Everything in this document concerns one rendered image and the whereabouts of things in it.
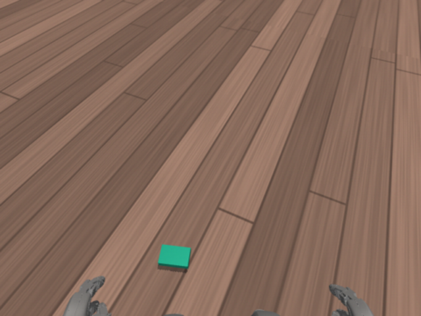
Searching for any left robot hand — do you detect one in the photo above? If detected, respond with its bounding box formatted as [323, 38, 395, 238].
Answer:
[63, 276, 112, 316]

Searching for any right robot hand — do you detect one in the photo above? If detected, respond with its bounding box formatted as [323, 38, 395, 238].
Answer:
[329, 284, 374, 316]

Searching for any small box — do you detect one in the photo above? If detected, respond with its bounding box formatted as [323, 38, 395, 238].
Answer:
[158, 244, 191, 269]

